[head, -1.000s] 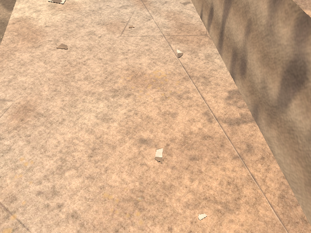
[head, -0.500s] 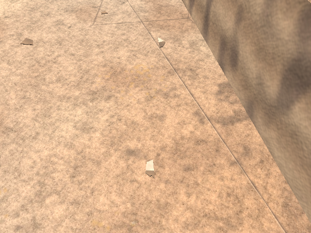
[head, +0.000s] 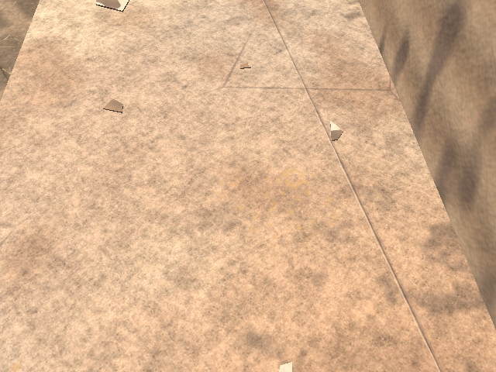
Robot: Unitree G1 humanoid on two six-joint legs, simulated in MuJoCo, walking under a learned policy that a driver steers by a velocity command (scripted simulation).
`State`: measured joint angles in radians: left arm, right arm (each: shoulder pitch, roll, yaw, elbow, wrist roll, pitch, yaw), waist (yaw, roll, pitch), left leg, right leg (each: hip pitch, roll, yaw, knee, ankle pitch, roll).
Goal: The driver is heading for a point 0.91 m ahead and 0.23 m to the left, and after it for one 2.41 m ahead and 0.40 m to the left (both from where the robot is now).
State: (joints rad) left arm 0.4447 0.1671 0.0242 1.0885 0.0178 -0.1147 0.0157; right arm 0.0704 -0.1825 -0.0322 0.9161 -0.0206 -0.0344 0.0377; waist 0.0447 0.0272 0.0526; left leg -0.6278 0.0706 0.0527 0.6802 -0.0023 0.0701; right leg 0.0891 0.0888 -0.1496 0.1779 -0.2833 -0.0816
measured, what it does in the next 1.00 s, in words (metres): walks ahead, turning left: left foot, then right foot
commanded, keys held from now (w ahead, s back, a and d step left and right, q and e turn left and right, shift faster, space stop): w+q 0.72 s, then w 0.28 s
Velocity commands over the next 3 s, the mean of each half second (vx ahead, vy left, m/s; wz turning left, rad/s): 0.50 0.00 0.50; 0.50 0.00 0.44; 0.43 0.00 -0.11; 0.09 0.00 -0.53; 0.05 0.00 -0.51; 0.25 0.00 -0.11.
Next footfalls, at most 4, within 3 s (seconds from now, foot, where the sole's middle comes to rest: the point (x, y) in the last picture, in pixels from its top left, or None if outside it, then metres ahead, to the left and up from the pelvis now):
0.12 left None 0.23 0.09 -0.78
0.66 right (270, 327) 0.59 0.00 -0.78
1.16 left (165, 289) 0.69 0.31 -0.78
1.64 right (197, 216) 0.95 0.25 -0.78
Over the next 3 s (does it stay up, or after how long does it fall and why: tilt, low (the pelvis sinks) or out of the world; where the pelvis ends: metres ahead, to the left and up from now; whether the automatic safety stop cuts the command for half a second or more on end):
stays up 0.97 0.28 -0.02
